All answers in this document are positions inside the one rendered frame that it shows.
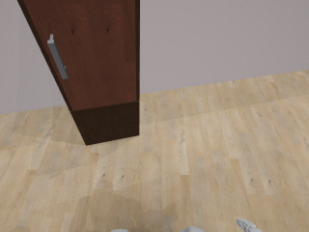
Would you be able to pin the right robot hand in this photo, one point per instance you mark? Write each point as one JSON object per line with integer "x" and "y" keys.
{"x": 247, "y": 226}

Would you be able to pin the cupboard door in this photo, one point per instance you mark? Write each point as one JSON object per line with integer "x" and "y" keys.
{"x": 96, "y": 40}

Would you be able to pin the handle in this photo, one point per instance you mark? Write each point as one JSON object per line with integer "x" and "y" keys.
{"x": 57, "y": 57}

